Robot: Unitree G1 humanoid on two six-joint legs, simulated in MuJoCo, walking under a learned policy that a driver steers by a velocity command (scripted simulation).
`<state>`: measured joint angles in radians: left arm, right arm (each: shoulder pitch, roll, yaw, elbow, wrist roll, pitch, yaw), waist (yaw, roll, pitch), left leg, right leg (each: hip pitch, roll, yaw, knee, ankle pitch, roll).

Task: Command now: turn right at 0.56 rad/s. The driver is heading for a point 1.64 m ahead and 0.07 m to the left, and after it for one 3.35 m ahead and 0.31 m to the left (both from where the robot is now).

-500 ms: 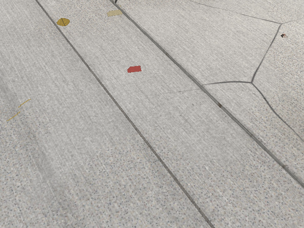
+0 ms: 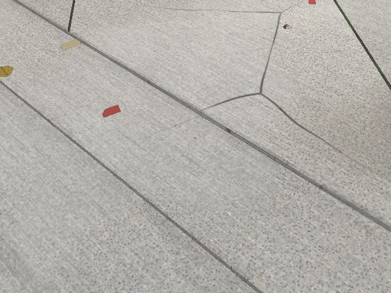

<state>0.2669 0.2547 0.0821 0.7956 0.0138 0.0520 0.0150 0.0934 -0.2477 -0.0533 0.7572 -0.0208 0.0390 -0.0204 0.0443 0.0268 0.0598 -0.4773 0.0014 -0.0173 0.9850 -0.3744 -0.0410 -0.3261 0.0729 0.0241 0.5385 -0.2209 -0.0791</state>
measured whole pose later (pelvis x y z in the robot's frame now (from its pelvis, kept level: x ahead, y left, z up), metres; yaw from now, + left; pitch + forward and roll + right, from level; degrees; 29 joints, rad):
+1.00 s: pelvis +0.06 +0.06 -0.01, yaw -12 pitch -3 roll +0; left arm 0.14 0.25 0.04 0.90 0.03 0.03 -0.02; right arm 0.31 -0.26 -0.07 0.87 -0.03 0.05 0.02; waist -0.06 -0.04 0.04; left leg -0.17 -0.01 0.16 0.54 -0.65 -0.10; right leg -0.13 0.04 -0.02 0.78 -0.59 -0.16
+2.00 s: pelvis +0.63 -0.06 +0.02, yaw -4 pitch -2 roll -1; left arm 0.28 0.23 0.03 0.97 0.03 -0.08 0.00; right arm 0.14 -0.23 -0.05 0.87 -0.02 -0.02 0.03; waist -0.01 0.00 0.08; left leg -0.40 -0.08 0.06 0.61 -0.17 0.14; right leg -0.17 0.05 -0.09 1.12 -0.40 -0.08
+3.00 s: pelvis +1.19 -0.01 +0.07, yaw +28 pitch +1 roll -1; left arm 0.28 0.26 0.03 0.77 0.00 -0.03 0.00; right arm 0.15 -0.23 -0.04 0.70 -0.03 -0.04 0.01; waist 0.03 -0.02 0.08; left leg -0.36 -0.06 0.07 0.52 -0.18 0.10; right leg -0.41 -0.10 -0.04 1.22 -0.40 0.01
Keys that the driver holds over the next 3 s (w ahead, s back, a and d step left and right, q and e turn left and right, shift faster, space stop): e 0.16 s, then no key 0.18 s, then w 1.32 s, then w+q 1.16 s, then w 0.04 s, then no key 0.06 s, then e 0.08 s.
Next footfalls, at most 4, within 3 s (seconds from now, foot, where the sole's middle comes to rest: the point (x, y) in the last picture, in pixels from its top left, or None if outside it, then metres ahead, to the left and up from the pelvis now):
0.20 left None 0.06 0.12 -0.77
0.58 right None -0.02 -0.03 -0.76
0.94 left None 0.11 0.12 -0.77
1.50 right None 0.44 -0.10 -0.74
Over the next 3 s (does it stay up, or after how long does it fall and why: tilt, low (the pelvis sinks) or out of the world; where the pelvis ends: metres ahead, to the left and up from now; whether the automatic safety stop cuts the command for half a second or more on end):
stays up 1.19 -0.01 0.07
